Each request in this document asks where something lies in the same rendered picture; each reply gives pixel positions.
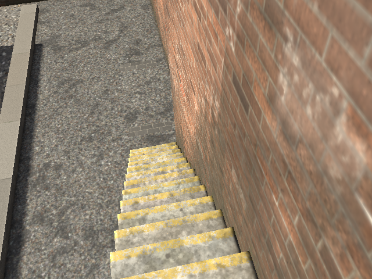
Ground stairs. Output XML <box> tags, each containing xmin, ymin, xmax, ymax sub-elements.
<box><xmin>110</xmin><ymin>142</ymin><xmax>258</xmax><ymax>279</ymax></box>

